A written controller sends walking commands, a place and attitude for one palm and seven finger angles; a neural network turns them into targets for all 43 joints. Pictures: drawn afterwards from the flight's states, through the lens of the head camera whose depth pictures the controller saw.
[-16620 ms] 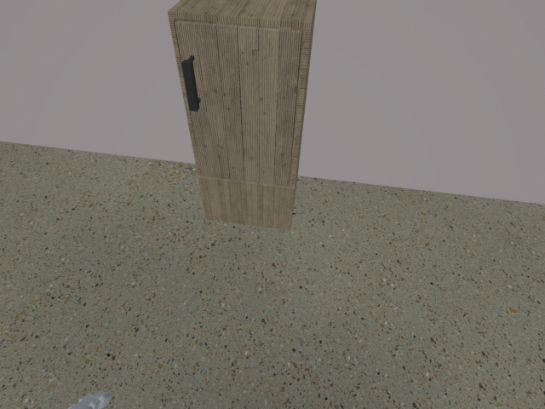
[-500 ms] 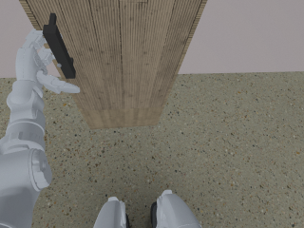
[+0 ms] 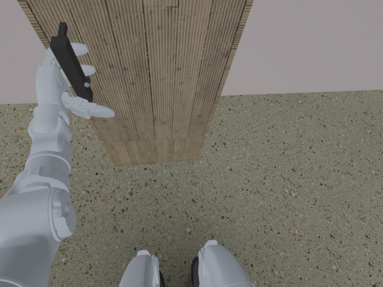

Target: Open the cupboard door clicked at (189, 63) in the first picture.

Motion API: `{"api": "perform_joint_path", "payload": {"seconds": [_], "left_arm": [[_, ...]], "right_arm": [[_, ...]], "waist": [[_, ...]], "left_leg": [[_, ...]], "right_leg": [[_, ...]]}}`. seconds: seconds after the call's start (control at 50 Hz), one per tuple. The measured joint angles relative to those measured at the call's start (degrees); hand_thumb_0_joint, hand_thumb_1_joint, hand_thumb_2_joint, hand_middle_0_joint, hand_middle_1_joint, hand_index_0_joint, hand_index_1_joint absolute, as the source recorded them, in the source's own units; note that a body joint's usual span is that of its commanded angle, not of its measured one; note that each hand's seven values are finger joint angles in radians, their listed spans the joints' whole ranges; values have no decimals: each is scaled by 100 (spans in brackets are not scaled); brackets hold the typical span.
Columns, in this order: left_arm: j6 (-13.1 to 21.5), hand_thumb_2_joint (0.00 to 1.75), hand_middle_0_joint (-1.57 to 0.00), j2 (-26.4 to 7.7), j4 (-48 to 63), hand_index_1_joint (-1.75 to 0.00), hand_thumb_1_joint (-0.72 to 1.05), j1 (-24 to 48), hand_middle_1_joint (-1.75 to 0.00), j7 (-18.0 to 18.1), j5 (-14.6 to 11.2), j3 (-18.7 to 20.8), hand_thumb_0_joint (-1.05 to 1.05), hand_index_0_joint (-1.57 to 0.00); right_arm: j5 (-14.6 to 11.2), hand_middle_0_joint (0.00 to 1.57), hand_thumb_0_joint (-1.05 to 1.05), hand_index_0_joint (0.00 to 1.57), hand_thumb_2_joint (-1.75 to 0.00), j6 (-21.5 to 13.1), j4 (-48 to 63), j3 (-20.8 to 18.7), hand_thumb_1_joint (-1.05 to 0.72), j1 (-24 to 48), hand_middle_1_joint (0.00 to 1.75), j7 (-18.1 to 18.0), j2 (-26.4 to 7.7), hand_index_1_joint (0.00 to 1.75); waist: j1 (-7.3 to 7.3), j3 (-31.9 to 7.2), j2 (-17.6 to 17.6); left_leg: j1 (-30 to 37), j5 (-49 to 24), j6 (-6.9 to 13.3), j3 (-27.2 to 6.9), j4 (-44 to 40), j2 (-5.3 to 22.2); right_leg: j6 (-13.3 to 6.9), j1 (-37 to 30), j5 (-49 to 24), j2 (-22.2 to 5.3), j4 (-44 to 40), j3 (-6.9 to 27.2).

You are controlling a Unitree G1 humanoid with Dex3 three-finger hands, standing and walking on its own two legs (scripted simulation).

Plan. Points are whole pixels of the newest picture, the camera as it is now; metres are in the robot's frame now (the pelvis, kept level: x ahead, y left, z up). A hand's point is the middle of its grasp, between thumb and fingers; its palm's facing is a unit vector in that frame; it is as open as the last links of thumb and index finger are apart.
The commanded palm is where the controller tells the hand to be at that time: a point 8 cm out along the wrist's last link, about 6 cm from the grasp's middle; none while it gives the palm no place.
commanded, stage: slide the fingers in behind the handle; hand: left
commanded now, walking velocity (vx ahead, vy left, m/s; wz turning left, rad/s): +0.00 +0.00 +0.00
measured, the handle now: (76, 65) +0.56 +0.20 +0.06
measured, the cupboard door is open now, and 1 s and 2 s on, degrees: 0 0 30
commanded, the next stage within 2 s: close the thumb around the handle in 0.32 s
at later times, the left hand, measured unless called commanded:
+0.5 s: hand (86, 84) +0.52 +0.17 +0.05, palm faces +0.02 -1.00 -0.02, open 13.9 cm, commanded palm +0.49 +0.21 +0.05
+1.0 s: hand (85, 85) +0.51 +0.17 +0.06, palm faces +0.03 -1.00 -0.02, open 6.3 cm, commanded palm +0.49 +0.21 +0.05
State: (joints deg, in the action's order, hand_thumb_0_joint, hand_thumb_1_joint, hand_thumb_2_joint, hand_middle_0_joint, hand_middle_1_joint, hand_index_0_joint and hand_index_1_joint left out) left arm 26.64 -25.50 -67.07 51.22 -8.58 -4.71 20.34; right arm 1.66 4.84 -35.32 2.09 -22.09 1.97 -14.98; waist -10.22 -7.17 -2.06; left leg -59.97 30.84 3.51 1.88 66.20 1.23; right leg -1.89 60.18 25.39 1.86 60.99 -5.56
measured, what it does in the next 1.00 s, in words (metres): stands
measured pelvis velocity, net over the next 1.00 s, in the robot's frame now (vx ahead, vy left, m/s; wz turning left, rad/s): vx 0.00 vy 0.00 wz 0.00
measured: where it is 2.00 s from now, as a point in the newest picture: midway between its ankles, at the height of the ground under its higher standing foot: outside the picture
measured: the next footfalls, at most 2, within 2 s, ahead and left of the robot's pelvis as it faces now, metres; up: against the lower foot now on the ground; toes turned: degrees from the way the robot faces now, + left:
none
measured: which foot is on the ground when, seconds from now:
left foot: down 0.00-1.00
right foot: down 0.00-1.00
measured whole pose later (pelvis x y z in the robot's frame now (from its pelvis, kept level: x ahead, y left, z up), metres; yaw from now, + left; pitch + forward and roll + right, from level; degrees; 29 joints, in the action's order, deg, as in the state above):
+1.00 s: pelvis +0.00 +0.00 +0.00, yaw +0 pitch +25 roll -4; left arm 27.7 -25.1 -67.2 51.2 -8.8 -5.0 19.5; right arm 1.6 4.6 -35.7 1.9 -21.6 1.9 -15.0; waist -9.8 -7.1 -2.2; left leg -60.0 31.1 3.7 1.8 66.4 1.0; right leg -1.6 60.1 25.6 1.7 61.1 -5.4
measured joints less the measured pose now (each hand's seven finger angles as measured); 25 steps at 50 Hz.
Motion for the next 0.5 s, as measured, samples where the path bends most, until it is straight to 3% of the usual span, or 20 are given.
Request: {"api": "perform_joint_path", "payload": {"seconds": [0.5], "left_arm": [[62, 30, -30, -123, -43, -121, -49, 73, -120, -195, -12, 15, -1, -30]], "right_arm": [[-18, 21, 0, 20, -90, -36, 1, -6, -91, 66, 30, -52, -48, 30]], "waist": [[-6, 29, 33]], "left_leg": [[-63, 17, -29, -34, 28, 7]], "right_leg": [[-32, 62, 29, 12, 34, -25]]}}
